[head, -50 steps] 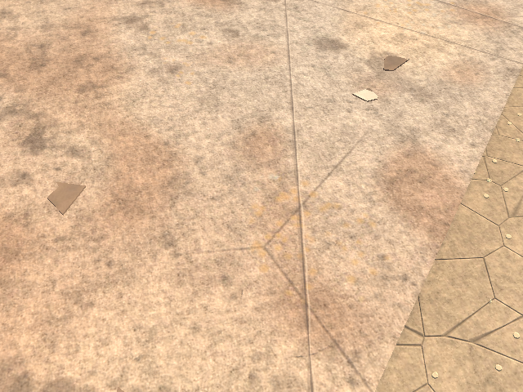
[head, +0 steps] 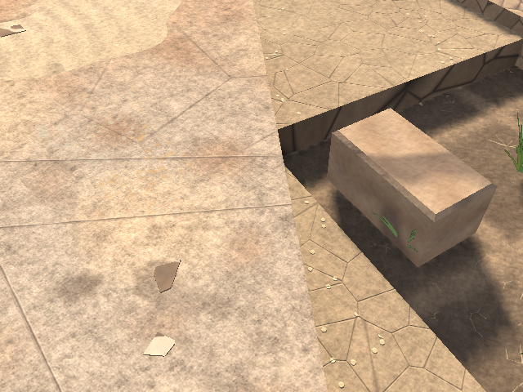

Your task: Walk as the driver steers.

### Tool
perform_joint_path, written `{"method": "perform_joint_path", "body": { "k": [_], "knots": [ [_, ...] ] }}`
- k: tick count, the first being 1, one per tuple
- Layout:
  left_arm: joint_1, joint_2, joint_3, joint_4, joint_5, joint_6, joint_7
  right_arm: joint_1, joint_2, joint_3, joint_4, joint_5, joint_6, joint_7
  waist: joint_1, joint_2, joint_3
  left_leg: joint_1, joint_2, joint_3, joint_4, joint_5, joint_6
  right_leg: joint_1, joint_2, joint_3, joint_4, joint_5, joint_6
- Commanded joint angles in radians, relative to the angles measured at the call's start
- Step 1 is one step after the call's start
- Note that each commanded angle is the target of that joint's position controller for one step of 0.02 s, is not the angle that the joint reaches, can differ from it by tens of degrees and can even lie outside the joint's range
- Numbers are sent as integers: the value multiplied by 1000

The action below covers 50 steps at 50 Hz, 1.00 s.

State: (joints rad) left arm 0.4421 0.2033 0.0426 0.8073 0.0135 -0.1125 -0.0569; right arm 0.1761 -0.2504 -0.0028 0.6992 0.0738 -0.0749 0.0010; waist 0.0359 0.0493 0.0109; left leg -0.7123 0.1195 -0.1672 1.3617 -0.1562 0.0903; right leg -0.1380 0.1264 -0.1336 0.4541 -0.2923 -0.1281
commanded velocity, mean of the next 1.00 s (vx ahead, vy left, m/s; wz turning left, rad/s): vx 1.00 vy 0.00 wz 0.85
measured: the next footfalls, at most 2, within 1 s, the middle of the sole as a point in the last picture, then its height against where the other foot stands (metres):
left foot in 0.30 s outside the picture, level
right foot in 0.72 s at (233, 281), level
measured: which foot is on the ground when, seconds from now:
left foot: up 0.00-0.28, down 0.30-0.72, up 0.74-1.00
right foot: down 0.00-0.30, up 0.32-0.70, down 0.72-1.00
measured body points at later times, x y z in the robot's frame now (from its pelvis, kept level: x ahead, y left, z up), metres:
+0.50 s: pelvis +0.43 +0.12 +0.00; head +0.44 +0.11 +0.45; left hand +0.58 +0.40 -0.03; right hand +0.51 -0.12 -0.14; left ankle +0.42 +0.14 -0.73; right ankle +0.53 -0.06 -0.62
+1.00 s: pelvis +0.82 +0.29 +0.00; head +0.82 +0.30 +0.45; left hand +0.56 +0.45 -0.12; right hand +1.16 +0.33 -0.04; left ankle +0.81 +0.48 -0.63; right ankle +0.85 +0.13 -0.73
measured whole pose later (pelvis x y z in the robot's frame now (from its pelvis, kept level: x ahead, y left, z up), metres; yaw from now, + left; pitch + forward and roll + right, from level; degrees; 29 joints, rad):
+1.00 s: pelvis +0.82 +0.29 +0.00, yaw +53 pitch -1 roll -4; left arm 0.48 0.32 0.09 0.79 0.01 -0.10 0.00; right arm 0.08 -0.34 -0.05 0.58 0.04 -0.03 0.04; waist 0.10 0.06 0.03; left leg -0.85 0.11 -0.03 1.21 -0.13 0.06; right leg 0.04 0.04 -0.13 0.32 -0.31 0.00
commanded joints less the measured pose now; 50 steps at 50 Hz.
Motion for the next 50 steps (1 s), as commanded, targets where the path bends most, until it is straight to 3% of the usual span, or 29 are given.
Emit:
{"method": "perform_joint_path", "body": {
  "k": [1,5,8,12,13,14,15,16,17,18,19,20,21,23,25,27,29,32,34,35,36,37,38,39,40,41,43,45,50],
  "knots": [
    [-112,94,14,-69,3,-41,17,40,-80,-24,-18,-16,23,4,-57,-52,100,-117,39,-14,-25,172,-24,-130,-280,182,-325,182,19],
    [-35,77,-8,-19,11,-46,46,-134,-76,-27,-66,-18,-1,24,21,-74,139,-149,-23,121,-273,366,-24,-29,-220,3,-367,411,110],
    [-18,134,-6,2,13,-33,66,-175,-55,-23,-87,-12,-20,58,23,-85,124,-160,-48,196,-435,402,2,159,-265,-53,-354,585,146],
    [-63,250,16,-13,11,6,99,-120,-96,-42,-116,-16,-9,83,-84,-196,20,126,-166,374,-592,267,53,278,-315,-135,-96,1352,165],
    [-113,276,25,-31,17,22,108,25,-141,-65,-89,-13,8,77,-172,-238,-43,265,-189,377,-582,187,64,276,-337,-125,69,1499,152],
    [-208,297,33,-62,29,31,103,305,-218,-102,-9,-19,31,65,-301,-250,-137,529,-185,312,-594,111,104,194,-348,-83,320,1546,126],
    [-307,299,39,-91,5,25,84,539,-277,-131,59,-32,51,45,-415,-146,-181,816,-143,212,-751,190,144,25,-250,-88,739,1198,117],
    [-324,49,-23,-154,20,-23,47,491,-261,-117,100,-63,58,43,-254,320,-50,947,-114,16,-697,290,189,-424,-9,20,1196,-210,136],
    [-127,-12,-57,-221,-31,-68,25,343,-213,-86,27,-96,27,45,-68,358,-246,1095,58,-554,-862,-244,397,-728,-2,277,1351,-318,118],
    [-245,107,-46,-242,-41,-94,17,347,-141,-85,-7,-78,19,49,-151,126,-225,1019,77,-649,-1069,-465,352,-720,-46,305,1239,-201,57],
    [-318,131,-34,-269,-48,-97,19,316,-130,-81,0,-71,2,56,-101,-83,-74,843,66,-629,-1157,-500,302,-723,-77,275,1112,-110,44],
    [-296,123,-37,-269,-31,-85,28,236,-133,-81,-16,-65,-13,59,-30,-165,-45,704,58,-606,-1155,-462,295,-660,-118,284,1036,-53,56],
    [-283,119,-39,-270,-7,-70,32,173,-138,-79,-29,-65,-19,53,7,-166,-10,566,10,-559,-1153,-388,294,-598,-134,292,999,-25,80],
    [-253,122,-39,-276,5,-36,43,145,-124,-71,-27,-55,-11,35,48,-141,56,394,-71,-409,-1176,-275,282,-551,-168,253,907,-37,119],
    [-347,134,-39,-318,20,-30,59,143,-104,-59,-32,-41,-17,13,14,-135,84,275,-118,-307,-1188,-93,266,-477,-183,219,699,22,154],
    [-480,97,-52,-370,28,-37,64,171,-111,-61,-11,-32,-10,-14,-47,-76,88,227,-176,-223,-1172,-4,228,-385,-155,184,470,190,190],
    [-557,75,-53,-405,5,-41,65,196,-136,-72,2,-27,1,-24,-104,-18,57,253,-200,-214,-1149,10,184,-282,-102,164,232,310,208],
    [-553,146,-10,-407,-42,-40,73,224,-137,-79,30,-23,10,-24,-117,38,7,416,-172,-302,-1063,29,137,-166,-64,217,38,374,221],
    [-441,214,30,-385,-60,-49,76,187,-148,-87,28,-31,14,-21,-36,65,-60,555,-167,-311,-866,315,95,-70,-56,221,-15,308,180],
    [-255,239,50,-349,-66,-52,78,130,-155,-87,9,-50,18,-12,78,76,-180,541,-182,-268,-654,453,57,127,-97,223,14,287,145],
    [24,264,59,-295,-68,-39,87,86,-91,-62,-33,-94,20,-2,184,47,-371,380,-183,-211,-335,298,35,466,-253,354,147,76,92],
    [63,342,62,-285,-7,-36,79,263,68,-18,-81,-63,7,10,38,-439,-473,26,-308,-125,-21,-449,-3,745,-515,949,-57,-233,-70],
    [-9,271,63,-296,-3,-35,69,280,-36,-20,-66,1,8,2,49,-504,-374,-168,-182,-57,113,-347,-4,675,-583,1186,-140,-570,-118],
    [-59,178,50,-305,-12,-25,77,148,-116,-34,-69,-17,13,1,92,-314,-196,-206,-131,-18,118,-242,-5,516,-517,1005,-171,-577,-80],
    [-69,173,48,-276,-8,-13,77,56,-132,-42,-87,-43,14,7,89,-143,-90,-178,-106,25,89,-182,-7,373,-466,809,-176,-363,-44],
    [-76,183,51,-250,1,-8,73,-3,-117,-42,-110,-60,14,13,73,-53,-27,-148,-72,40,59,-159,-4,264,-426,676,-180,-183,-25],
    [-116,125,32,-206,3,-12,58,-6,-88,-43,-131,-34,30,28,12,-85,28,-95,-9,42,8,-136,1,118,-385,496,-218,-33,-9],
    [-134,99,23,-163,-19,-14,44,-22,-57,-32,-149,-22,45,36,-13,-117,63,-129,29,56,-10,-134,-4,62,-373,375,-248,67,-4],
    [-155,193,39,-118,2,-24,57,-122,-89,-28,-176,-39,34,53,-18,-73,135,-126,26,124,-230,165,-41,-15,-329,94,-339,265,23]
  ]
}}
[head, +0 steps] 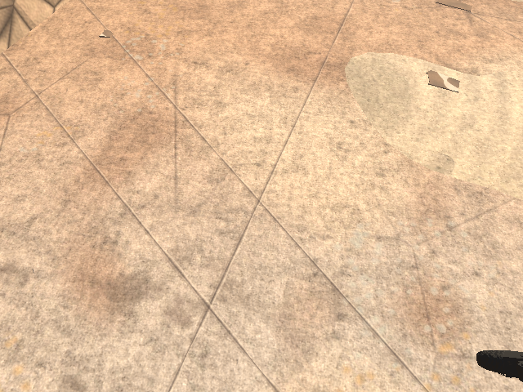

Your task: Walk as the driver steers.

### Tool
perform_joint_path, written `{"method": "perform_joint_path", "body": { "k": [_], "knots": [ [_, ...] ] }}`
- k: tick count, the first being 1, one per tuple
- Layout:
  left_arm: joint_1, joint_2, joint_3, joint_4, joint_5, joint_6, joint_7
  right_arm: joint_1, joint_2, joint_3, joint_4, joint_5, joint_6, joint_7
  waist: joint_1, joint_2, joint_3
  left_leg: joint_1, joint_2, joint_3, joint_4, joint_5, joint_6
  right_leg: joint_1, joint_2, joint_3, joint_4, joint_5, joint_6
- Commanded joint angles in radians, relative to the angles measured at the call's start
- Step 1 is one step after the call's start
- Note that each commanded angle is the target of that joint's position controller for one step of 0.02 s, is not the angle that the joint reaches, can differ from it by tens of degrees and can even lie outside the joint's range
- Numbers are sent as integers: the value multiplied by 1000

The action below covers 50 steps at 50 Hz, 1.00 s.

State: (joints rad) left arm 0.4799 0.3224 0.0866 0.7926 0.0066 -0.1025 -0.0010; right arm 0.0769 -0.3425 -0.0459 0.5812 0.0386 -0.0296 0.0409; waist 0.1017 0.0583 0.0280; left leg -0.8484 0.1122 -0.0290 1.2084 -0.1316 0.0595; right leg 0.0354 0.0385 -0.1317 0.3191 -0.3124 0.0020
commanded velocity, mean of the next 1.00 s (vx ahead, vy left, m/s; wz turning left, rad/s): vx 0.51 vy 0.00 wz -0.32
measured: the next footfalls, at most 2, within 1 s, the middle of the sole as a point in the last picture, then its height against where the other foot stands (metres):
left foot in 0.20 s outside the picture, level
right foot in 0.60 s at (297, 302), level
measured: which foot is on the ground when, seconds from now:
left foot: up 0.00-0.18, down 0.20-0.58, up 0.60-1.00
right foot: down 0.00-0.20, up 0.22-0.58, down 0.60-1.00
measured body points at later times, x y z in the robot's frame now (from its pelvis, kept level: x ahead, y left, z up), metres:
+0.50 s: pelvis +0.44 +0.06 +0.01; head +0.47 +0.06 +0.45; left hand +0.59 +0.33 -0.09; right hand +0.51 -0.21 -0.12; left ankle +0.35 +0.11 -0.73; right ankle +0.66 -0.07 -0.66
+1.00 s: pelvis +0.67 +0.08 +0.01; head +0.71 +0.05 +0.45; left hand +0.93 +0.30 -0.06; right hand +0.78 -0.24 -0.09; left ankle +0.83 +0.21 -0.69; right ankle +0.72 +0.00 -0.73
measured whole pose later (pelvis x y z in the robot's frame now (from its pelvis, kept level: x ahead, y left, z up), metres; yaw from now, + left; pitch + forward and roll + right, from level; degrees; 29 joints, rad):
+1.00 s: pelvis +0.67 +0.08 +0.01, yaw -23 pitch +2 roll +2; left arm 0.19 0.33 0.09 0.55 -0.02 0.06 0.05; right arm 0.01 -0.29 -0.05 0.69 0.00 -0.02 -0.03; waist 0.03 0.01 0.07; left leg -0.55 -0.07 -0.23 0.76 -0.24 -0.08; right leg -0.36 0.22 0.32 0.48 -0.11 -0.07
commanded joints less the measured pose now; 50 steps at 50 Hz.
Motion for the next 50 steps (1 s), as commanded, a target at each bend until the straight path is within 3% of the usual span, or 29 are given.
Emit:
{"method": "perform_joint_path", "body": {
  "k": [1,3,6,8,9,10,11,12,13,14,15,16,17,20,22,23,24,26,28,30,31,32,33,34,35,38,41,45,50],
  "knots": [
    [-165,83,-6,-89,12,-35,3,-55,2,15,-61,-7,-15,18,-64,-53,117,25,22,12,-135,197,1,-157,-230,48,-214,315,-91],
    [-89,107,-4,-57,2,-31,6,-150,28,24,-87,-5,-28,37,-29,-32,162,72,-4,70,-305,234,27,-113,-240,-7,-228,456,-66],
    [-18,183,4,-20,-3,-13,11,-180,-5,7,-103,-4,-44,45,-70,-125,96,278,-150,187,-444,161,88,11,-269,-50,-133,1144,-52],
    [-38,231,7,-13,-3,9,23,6,-79,-37,-79,-4,-30,31,-217,-229,-22,492,-213,193,-472,7,136,69,-318,-41,157,1548,-70],
    [-107,227,3,-25,0,19,26,273,-136,-74,-5,-1,-17,13,-359,-235,-134,793,-196,148,-581,95,180,-24,-303,-47,418,1560,-68],
    [-100,164,-15,-41,-2,15,32,441,-177,-90,60,-5,-2,-9,-387,-112,-202,1159,-69,-78,-596,79,204,-332,-208,-17,827,800,-50],
    [111,-27,-79,-74,-24,-18,7,368,-239,-84,32,-29,-26,-7,-184,226,-439,1494,237,-675,-677,-187,392,-708,-35,135,1236,-203,-28],
    [-43,100,-51,-76,-71,-50,4,432,-129,-73,53,-42,-30,-10,-301,44,-505,1396,230,-779,-873,-443,335,-749,-49,301,1280,-131,-71],
    [-171,93,-48,-124,-108,-52,8,403,-109,-63,76,-45,-44,-11,-283,-9,-279,1217,220,-654,-932,-440,290,-821,-76,280,1264,-99,-76],
    [-214,62,-57,-139,-97,-49,15,319,-83,-52,91,-46,-62,-7,-214,-133,-129,998,198,-534,-961,-336,251,-810,-129,275,1176,-37,-76],
    [-204,55,-48,-118,-75,-30,18,226,-20,-33,89,-62,-77,-5,-153,-131,-47,822,168,-395,-964,-146,225,-744,-168,274,1112,21,-60],
    [-138,55,-39,-89,-71,-1,11,170,22,-21,87,-80,-85,-4,-95,-79,-4,688,140,-265,-969,70,203,-653,-191,282,1088,47,-43],
    [-93,46,-32,-63,-65,25,10,142,46,-18,97,-72,-92,-2,-62,-46,7,614,112,-149,-971,243,175,-600,-203,275,1038,44,-26],
    [-140,-3,-38,-82,-37,52,10,75,21,-23,113,-67,-112,-18,-34,-3,76,466,42,96,-1022,560,114,-580,-170,200,843,146,24],
    [-180,-25,-46,-93,-17,36,-4,26,5,-23,111,-67,-109,-47,-34,-2,67,440,-34,223,-998,529,82,-524,-140,125,600,360,36],
    [-215,-31,-49,-91,-12,27,-18,61,-11,-26,119,-62,-105,-63,-72,-26,41,489,-48,246,-968,503,67,-497,-111,84,478,487,33],
    [-261,-34,-49,-103,-9,23,-34,110,-36,-30,130,-54,-100,-77,-107,-40,9,563,-27,240,-946,526,59,-489,-87,58,395,571,29],
    [-261,-1,-34,-127,-11,27,-63,128,-84,-42,138,-38,-81,-93,-102,3,-49,714,23,228,-862,625,35,-476,-61,48,312,582,5],
    [-136,75,0,-114,-12,42,-77,85,-108,-54,116,-27,-45,-101,-33,44,-120,806,49,229,-678,809,10,-388,3,8,318,461,-32],
    [130,168,49,-69,-16,63,-59,-4,-89,-50,82,-17,-26,-89,126,-11,-198,668,16,211,-251,697,-31,-83,20,62,266,435,-103],
    [63,197,46,-62,-17,63,-38,50,50,-18,72,-52,-31,-57,18,-355,-94,446,-170,194,100,-384,-84,-21,-68,235,247,914,-144],
    [-98,235,30,-164,45,40,-29,299,99,3,62,-50,-39,-34,-168,-484,-245,169,-304,-9,418,-576,-131,154,-278,811,176,975,-397],
    [-175,228,42,-245,43,42,-36,303,-41,-9,67,-44,-47,-21,-106,-282,-415,178,-257,-152,447,-484,-103,186,-346,984,26,583,-442],
    [-210,173,33,-264,11,48,-37,153,-94,-22,39,-36,-42,-24,-82,-101,-306,152,-221,-148,345,-394,-72,70,-300,920,-18,278,-395],
    [-236,137,24,-264,-18,55,-31,73,-76,-21,24,-49,-29,-39,-104,27,-204,146,-186,-145,250,-332,-69,-66,-259,860,-37,136,-341],
    [-276,106,19,-281,-13,74,-3,30,-56,-24,19,-57,4,-54,-137,-32,-132,262,-157,-146,-2,-284,-82,-263,-138,679,-36,266,-262],
    [-232,136,34,-272,-20,102,28,-5,2,-12,33,-57,4,-62,-116,-56,-166,285,-187,-124,-199,-246,-128,-257,-103,611,24,531,-237],
    [-264,150,43,-293,-33,145,56,-48,-10,-21,43,-39,15,-72,-97,-133,-185,295,-202,-144,-333,-118,-153,-254,-68,628,37,318,-177],
    [-283,134,46,-309,-24,162,49,-103,-23,-33,38,-37,-11,-64,-62,-226,-133,363,-211,-159,-518,-100,-139,-250,-46,705,60,198,-161]
  ]
}}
